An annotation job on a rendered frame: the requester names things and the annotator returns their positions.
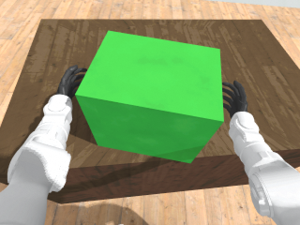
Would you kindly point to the robot right forearm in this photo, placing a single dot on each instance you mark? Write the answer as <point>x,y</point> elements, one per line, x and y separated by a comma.
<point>249,145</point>

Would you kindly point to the carton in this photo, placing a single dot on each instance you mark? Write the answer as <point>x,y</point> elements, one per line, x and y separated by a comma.
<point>153,96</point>

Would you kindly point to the robot right hand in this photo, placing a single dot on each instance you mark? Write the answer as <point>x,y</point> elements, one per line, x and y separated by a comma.
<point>238,99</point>

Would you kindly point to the robot left forearm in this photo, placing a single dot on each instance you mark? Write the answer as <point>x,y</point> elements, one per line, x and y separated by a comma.
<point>53,129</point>

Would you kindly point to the robot left hand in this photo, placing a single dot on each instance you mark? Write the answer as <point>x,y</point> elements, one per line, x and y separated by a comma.
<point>67,85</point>

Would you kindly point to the left robot upper arm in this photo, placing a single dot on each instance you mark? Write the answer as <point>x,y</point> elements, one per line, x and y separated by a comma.
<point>42,169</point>

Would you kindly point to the right robot upper arm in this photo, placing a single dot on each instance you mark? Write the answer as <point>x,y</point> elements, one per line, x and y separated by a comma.
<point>276,194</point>

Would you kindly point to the pedestal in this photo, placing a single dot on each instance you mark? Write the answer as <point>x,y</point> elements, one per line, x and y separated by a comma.
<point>249,54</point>

